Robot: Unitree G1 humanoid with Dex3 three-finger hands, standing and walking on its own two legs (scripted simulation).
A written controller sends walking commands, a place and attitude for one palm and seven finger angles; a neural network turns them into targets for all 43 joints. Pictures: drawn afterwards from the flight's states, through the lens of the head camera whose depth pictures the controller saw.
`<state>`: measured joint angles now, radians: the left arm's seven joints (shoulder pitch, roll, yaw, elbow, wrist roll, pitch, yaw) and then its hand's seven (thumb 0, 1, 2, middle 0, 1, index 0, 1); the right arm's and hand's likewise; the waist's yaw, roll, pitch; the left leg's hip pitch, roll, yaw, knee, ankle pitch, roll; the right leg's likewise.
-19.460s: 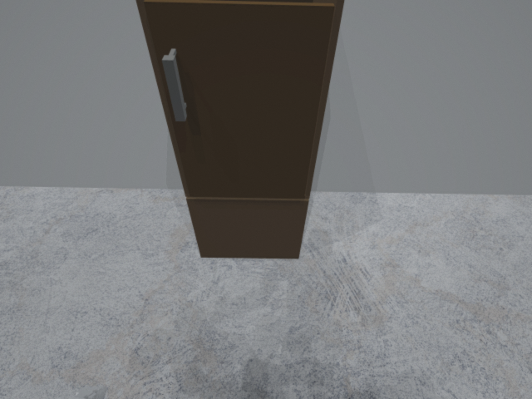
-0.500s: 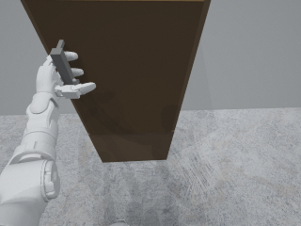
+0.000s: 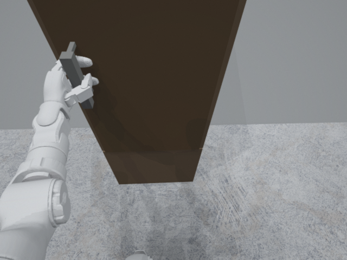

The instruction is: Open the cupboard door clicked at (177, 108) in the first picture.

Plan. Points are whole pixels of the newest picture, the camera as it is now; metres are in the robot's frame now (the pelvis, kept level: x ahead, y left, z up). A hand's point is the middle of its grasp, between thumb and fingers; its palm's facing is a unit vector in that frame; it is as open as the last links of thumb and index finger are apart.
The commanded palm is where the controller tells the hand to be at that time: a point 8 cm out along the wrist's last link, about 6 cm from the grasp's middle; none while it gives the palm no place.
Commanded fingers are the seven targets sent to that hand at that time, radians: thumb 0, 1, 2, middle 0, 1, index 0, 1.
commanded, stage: pull the door open along its arc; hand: left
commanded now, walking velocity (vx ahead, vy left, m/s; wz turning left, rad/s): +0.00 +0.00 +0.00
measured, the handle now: (80, 77) +0.52 +0.21 +0.12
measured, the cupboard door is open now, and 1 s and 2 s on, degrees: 0 45 42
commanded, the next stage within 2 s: open thumb and fingers to let go in 0.92 s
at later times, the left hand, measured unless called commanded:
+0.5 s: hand (93, 124) +0.37 +0.15 +0.12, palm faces +0.11 -0.99 +0.08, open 6.1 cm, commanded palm +0.31 +0.20 +0.12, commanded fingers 0.00 0.90 0.90 -0.40 -1.35 -0.40 -1.35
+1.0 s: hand (149, 184) +0.24 +0.04 +0.13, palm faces +0.30 -0.95 -0.01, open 6.0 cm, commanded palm +0.20 +0.09 +0.12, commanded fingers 0.00 0.90 0.90 -0.40 -1.35 -0.40 -1.35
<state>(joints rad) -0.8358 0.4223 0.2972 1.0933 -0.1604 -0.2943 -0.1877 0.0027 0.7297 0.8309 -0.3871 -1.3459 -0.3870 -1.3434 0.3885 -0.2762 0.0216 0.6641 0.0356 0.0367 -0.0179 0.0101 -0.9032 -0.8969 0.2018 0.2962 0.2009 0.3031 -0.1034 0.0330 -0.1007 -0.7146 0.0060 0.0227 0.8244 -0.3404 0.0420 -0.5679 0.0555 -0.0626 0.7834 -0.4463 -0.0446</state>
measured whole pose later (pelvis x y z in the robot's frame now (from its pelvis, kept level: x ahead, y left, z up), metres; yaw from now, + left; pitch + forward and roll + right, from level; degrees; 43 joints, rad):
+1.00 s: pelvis +0.01 -0.04 +0.01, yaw +2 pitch -1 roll +1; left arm 0.33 -0.03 -0.30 -0.28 0.01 0.10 0.48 0.00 0.66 0.71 -0.36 -1.34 -0.38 -1.35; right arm 0.15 -0.18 0.05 0.54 -0.02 0.12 0.04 0.01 -0.90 -0.90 0.20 0.30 0.20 0.30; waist -0.01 0.06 -0.09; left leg -0.37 0.00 -0.01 0.70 -0.32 -0.01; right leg -0.22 0.06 -0.08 0.68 -0.45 -0.09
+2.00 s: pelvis +0.00 -0.02 +0.02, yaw +2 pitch -1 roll +0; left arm 0.24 -0.04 -0.28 -0.20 0.03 0.03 0.42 -0.02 -0.50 0.30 -0.35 -0.60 -0.36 -0.55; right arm 0.14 -0.20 0.04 0.55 -0.02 0.12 0.01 0.02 -0.90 -0.90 0.20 0.30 0.20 0.30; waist 0.01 0.04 -0.05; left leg -0.38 -0.02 0.00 0.70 -0.31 0.02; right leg -0.24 0.04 -0.08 0.69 -0.44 -0.07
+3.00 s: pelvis +0.00 -0.02 +0.00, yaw +1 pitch +3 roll +0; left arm 0.69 0.17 -0.06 -0.48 -0.18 -0.16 -0.09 -0.02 -0.50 0.30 -0.15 -0.30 -0.16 -0.30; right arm 0.28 -0.23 0.04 0.42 0.03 -0.06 -0.01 0.02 -0.90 -0.90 0.20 0.30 0.20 0.30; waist 0.02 0.05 -0.11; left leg -0.52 -0.01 0.01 0.83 -0.36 0.02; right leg -0.38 0.05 -0.08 0.81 -0.49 -0.06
